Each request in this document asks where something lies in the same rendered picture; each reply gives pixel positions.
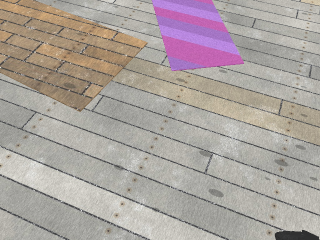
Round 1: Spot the robot right hand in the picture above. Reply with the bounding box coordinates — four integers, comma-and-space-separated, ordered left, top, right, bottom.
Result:
275, 230, 320, 240

